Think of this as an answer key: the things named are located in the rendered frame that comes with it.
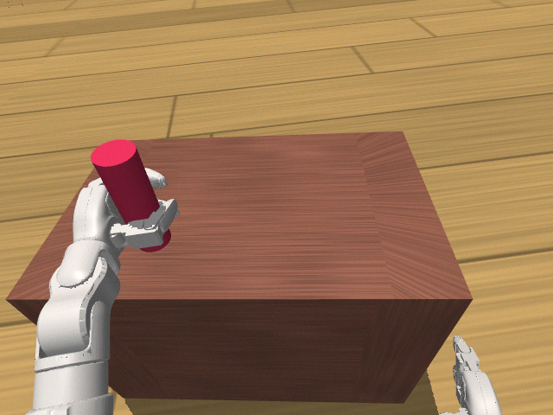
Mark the left robot hand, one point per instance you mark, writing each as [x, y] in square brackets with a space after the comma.
[96, 217]

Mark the can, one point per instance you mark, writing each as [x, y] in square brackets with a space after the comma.
[124, 176]

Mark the left robot arm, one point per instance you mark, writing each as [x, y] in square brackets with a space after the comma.
[73, 333]

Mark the right robot hand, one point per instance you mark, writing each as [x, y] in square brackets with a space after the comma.
[474, 390]

